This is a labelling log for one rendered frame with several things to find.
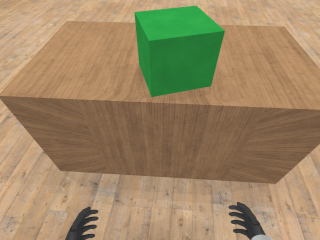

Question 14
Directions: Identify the robot right hand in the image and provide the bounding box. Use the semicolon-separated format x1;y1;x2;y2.
228;202;266;240

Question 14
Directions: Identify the pedestal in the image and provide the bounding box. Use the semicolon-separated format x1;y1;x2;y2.
0;21;320;184

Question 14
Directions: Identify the robot left hand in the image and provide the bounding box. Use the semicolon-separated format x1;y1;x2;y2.
65;206;99;240

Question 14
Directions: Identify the carton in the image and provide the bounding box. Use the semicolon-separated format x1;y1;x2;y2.
134;5;225;97

